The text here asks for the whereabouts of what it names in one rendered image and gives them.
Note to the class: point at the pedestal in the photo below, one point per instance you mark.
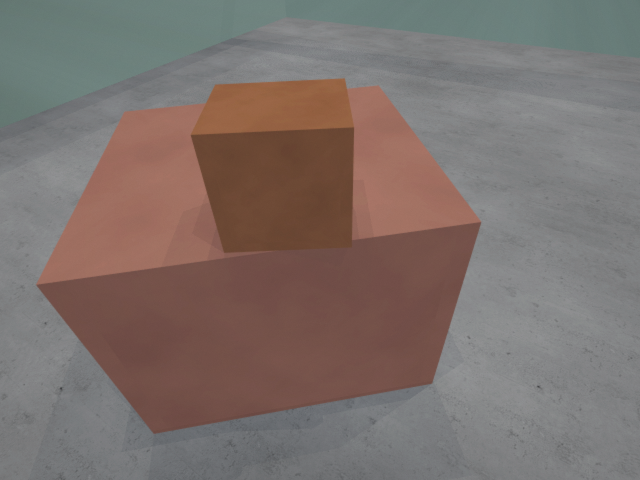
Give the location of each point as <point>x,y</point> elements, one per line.
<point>191,335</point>

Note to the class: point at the carton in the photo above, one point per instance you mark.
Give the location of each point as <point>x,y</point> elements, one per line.
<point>277,163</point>

